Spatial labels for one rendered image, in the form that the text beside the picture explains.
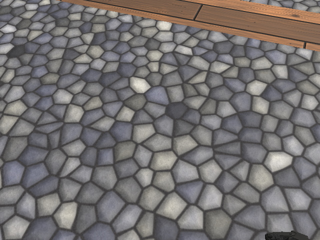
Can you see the right robot hand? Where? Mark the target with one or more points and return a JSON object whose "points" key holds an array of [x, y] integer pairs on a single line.
{"points": [[293, 235]]}

